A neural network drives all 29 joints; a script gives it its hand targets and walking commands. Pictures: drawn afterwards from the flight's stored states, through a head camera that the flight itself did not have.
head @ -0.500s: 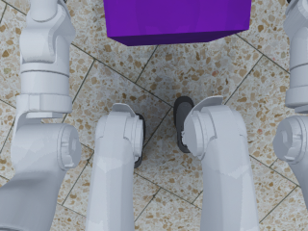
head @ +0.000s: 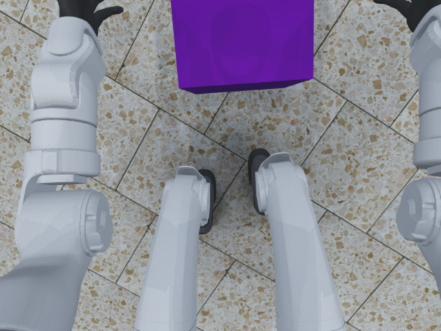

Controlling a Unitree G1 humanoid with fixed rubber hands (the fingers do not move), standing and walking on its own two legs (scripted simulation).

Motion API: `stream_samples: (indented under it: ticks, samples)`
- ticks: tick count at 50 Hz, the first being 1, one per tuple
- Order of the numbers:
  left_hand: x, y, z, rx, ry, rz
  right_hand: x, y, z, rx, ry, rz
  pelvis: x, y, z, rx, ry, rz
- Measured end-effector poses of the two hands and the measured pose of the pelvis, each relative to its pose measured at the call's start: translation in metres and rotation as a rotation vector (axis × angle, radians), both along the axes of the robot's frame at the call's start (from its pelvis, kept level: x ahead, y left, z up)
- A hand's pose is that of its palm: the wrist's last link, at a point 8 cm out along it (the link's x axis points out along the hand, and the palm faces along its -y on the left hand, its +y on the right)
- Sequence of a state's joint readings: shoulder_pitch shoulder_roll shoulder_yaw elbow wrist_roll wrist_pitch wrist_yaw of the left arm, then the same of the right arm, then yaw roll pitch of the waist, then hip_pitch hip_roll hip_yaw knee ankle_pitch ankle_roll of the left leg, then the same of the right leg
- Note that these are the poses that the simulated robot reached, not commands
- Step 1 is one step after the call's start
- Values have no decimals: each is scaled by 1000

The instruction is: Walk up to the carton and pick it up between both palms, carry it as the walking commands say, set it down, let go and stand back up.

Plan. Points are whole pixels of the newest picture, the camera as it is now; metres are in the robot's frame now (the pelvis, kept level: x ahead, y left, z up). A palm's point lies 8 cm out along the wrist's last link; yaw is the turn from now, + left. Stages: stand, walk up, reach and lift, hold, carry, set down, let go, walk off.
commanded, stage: set down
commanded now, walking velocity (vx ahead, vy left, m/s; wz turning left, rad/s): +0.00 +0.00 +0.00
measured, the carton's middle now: (240, 51) +0.53 -0.06 -0.42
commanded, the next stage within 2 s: let go in 0.34 s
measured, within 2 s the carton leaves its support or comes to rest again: neither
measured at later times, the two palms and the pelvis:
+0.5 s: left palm out of the picture +0.55 +0.17 +0.00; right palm out of the picture +0.51 -0.31 +0.01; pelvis +0.06 +0.00 +0.11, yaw -1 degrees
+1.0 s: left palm out of the picture +0.41 +0.24 +0.09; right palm out of the picture +0.39 -0.26 +0.11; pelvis +0.12 +0.02 +0.19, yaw -4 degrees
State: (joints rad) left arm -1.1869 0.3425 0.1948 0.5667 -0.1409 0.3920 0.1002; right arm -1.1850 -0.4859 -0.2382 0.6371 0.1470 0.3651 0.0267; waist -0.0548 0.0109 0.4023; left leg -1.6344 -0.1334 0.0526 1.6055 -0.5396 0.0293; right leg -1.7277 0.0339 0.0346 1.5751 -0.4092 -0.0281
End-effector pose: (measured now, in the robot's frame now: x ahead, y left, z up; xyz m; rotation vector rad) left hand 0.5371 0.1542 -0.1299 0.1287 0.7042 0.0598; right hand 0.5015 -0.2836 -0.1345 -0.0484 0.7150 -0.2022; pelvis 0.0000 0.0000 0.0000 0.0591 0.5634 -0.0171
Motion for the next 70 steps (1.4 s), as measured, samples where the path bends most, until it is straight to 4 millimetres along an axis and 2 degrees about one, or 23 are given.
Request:
stream_samples:
  ticks: [5,10,17,22,27,32,38,42,45,49,53,64,67,70]
  samples:
    - [4,-3,35,-4,-19,-8,6,0,40,-7,-38,9,1,1,27,-2,-28,-6]
    - [7,-2,61,3,14,-3,12,-2,74,3,-45,11,6,1,52,-1,-25,-13]
    - [19,0,104,9,-2,-4,21,-7,113,15,-50,14,20,0,86,2,-6,-22]
    - [17,8,119,-11,52,8,15,-19,129,14,9,0,41,-1,103,4,77,-23]
    - [12,16,138,-23,44,10,15,-28,157,-19,-14,13,64,-1,117,3,153,-23]
    - [6,25,143,0,54,-21,14,-21,166,-40,-1,33,78,1,130,-2,184,-23]
    - [-39,51,148,29,79,-6,-35,6,159,-47,118,64,95,2,147,-9,186,-27]
    - [-80,74,170,65,93,5,-72,21,182,-64,121,107,108,8,162,-25,140,-32]
    - [-102,84,191,64,111,8,-91,23,204,-74,128,100,115,13,172,-39,69,-36]
    - [-121,84,215,41,90,-31,-110,25,235,-95,102,92,121,19,183,-56,-29,-41]
    - [-140,83,231,28,69,-50,-135,32,252,-106,99,110,124,23,191,-67,-112,-43]
    - [-229,96,261,48,115,-27,-234,39,272,-90,176,99,128,23,212,-85,-355,-49]
    - [-246,98,266,58,129,-21,-249,39,273,-79,180,90,125,22,215,-87,-412,-50]
    - [-254,95,268,50,136,-32,-254,39,277,-72,171,88,120,20,216,-86,-460,-52]
